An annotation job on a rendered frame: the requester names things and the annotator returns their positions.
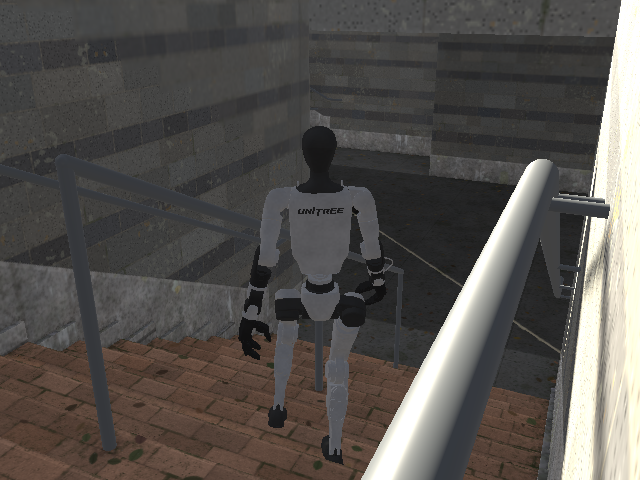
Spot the left robot upper arm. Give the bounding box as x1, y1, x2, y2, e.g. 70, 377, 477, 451
258, 187, 291, 267

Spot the right robot upper arm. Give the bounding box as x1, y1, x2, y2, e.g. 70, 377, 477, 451
348, 186, 381, 260

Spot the robot left shin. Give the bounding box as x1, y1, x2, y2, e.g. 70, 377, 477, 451
273, 322, 294, 411

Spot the right robot hand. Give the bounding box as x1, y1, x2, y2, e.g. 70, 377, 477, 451
355, 278, 387, 305

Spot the left robot hand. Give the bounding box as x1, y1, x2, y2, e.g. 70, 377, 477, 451
238, 317, 271, 360

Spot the robot right forearm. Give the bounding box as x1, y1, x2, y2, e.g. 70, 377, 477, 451
365, 239, 385, 286

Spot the humanoid robot head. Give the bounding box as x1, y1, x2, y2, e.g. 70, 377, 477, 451
296, 126, 344, 194

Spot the robot left forearm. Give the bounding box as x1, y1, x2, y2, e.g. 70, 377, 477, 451
242, 245, 272, 320

